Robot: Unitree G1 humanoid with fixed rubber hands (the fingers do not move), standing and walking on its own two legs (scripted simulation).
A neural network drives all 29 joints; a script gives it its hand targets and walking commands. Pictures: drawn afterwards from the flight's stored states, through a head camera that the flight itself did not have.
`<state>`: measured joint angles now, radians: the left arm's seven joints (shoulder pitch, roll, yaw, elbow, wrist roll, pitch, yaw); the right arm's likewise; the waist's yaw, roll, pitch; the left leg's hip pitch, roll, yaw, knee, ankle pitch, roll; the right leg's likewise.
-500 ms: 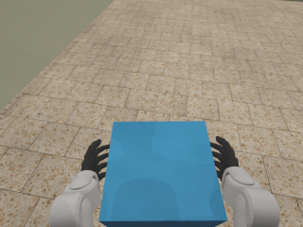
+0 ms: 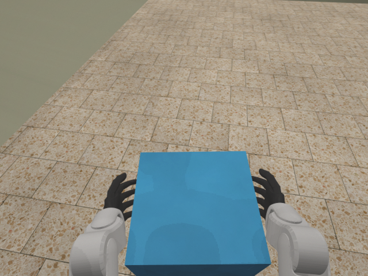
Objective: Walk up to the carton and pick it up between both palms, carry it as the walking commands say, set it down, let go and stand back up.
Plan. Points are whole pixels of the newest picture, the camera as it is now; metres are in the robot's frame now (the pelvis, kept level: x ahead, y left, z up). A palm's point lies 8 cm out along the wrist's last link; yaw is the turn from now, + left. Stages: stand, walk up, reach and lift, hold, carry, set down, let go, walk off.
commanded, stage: carry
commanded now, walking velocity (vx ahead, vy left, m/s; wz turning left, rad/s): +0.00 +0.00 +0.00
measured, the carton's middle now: (193, 223) +0.25 +0.00 +0.01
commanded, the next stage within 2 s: none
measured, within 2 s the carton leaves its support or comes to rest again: neither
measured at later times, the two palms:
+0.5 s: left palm (116, 231) +0.21 +0.14 +0.06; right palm (275, 224) +0.22 -0.16 +0.06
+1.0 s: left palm (116, 240) +0.20 +0.14 +0.05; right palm (277, 234) +0.20 -0.16 +0.05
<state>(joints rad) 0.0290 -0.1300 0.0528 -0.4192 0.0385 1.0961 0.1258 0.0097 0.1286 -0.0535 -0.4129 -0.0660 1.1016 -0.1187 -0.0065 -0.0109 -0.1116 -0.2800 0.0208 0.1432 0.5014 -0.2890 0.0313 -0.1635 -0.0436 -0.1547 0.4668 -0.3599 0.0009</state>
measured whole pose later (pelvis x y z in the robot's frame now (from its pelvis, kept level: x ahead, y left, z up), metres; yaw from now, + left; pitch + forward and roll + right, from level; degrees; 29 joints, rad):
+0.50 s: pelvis -0.04 -0.01 +0.00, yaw +1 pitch +3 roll +0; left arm -0.01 -0.13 0.07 -0.21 0.07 0.94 0.10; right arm -0.03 0.13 -0.08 -0.21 -0.09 0.94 -0.09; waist 0.00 0.00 -0.11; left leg -0.32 0.04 0.13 0.51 -0.23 0.03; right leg -0.20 -0.03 -0.17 0.49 -0.33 -0.02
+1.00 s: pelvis -0.06 -0.01 +0.00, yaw +1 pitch +3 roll +0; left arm -0.03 -0.13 0.08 -0.13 0.09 0.87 0.08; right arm -0.05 0.13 -0.09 -0.12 -0.11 0.87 -0.08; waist 0.00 0.00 -0.10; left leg -0.34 0.03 0.13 0.48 -0.19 0.03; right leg -0.23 -0.03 -0.17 0.48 -0.29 -0.02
